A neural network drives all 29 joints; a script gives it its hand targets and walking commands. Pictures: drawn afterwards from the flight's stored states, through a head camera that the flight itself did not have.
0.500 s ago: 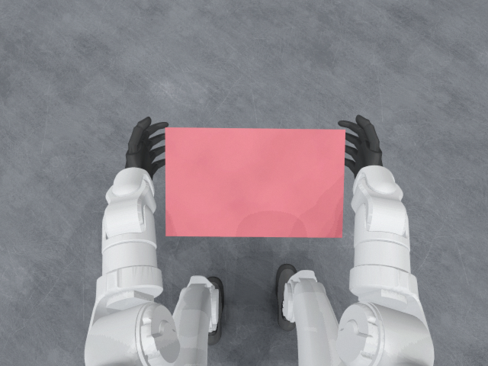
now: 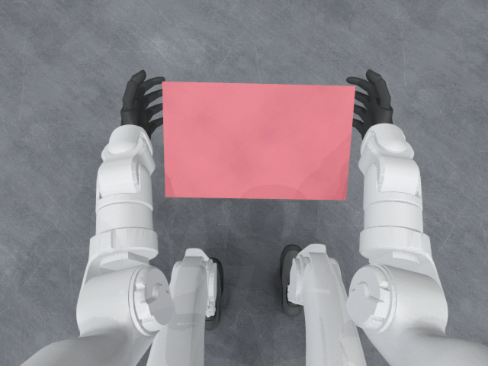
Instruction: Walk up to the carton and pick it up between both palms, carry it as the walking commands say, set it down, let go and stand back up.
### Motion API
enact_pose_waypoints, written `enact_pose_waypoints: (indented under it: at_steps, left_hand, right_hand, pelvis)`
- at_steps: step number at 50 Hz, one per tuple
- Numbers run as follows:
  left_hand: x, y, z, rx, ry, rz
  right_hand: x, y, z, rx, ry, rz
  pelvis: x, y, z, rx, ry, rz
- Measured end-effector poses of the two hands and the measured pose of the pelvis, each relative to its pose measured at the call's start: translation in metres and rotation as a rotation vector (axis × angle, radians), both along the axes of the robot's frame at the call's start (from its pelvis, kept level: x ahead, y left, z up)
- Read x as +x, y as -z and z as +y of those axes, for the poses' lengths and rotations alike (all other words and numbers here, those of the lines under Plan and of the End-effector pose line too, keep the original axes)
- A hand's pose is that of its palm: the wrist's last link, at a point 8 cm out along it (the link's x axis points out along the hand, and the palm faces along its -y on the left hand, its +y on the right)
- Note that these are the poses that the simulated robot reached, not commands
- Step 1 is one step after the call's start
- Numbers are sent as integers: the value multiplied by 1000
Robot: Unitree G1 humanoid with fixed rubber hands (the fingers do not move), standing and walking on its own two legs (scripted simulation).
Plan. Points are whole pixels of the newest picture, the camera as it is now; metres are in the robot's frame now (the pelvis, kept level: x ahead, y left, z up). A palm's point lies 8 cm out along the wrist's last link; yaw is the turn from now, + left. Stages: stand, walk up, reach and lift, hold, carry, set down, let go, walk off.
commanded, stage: set down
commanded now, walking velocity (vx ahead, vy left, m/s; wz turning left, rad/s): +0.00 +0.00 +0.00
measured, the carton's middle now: (253, 140) +0.47 -0.01 -0.18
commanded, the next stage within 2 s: none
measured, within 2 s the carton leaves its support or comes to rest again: neither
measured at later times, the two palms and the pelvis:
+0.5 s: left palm (157, 129) +0.49 +0.17 -0.16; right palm (350, 127) +0.49 -0.19 -0.18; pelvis -0.01 +0.00 -0.07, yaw +1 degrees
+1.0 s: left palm (170, 133) +0.51 +0.17 -0.25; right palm (337, 130) +0.51 -0.19 -0.26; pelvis -0.02 +0.00 -0.14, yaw +1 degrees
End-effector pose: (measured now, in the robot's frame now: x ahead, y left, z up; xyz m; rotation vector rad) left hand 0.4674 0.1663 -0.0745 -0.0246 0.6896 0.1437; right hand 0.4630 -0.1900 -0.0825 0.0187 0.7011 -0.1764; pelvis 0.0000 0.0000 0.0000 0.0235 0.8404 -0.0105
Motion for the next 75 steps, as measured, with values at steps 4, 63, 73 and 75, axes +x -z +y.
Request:
enact_pose_waypoints:
  at_steps: [4,63,73,75]
  left_hand:
    - [5,14,0,1,0,1]
    - [51,225,0,26,-14,4]
    - [57,258,5,34,-35,24]
    - [58,262,8,43,-41,30]
  right_hand:
    - [5,14,0,-3,-3,4]
    - [61,228,1,-49,-73,36]
    - [71,255,4,-34,-101,35]
    - [73,256,7,-30,-109,32]
  pelvis:
    - [-2,12,0,1,-1,11]
    - [-19,163,1,11,-12,-32]
    - [-18,182,2,8,-16,-75]
    - [-18,185,3,6,-19,-84]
